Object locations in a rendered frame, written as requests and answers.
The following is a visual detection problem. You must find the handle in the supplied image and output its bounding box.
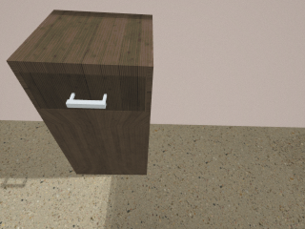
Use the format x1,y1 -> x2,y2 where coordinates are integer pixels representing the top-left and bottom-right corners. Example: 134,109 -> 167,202
66,93 -> 107,109

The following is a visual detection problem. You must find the cabinet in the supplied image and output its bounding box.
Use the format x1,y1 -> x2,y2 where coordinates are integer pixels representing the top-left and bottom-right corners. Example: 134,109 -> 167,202
7,10 -> 153,176

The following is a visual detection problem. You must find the drawer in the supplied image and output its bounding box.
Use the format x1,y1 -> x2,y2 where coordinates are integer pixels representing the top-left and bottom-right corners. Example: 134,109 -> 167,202
21,72 -> 146,112

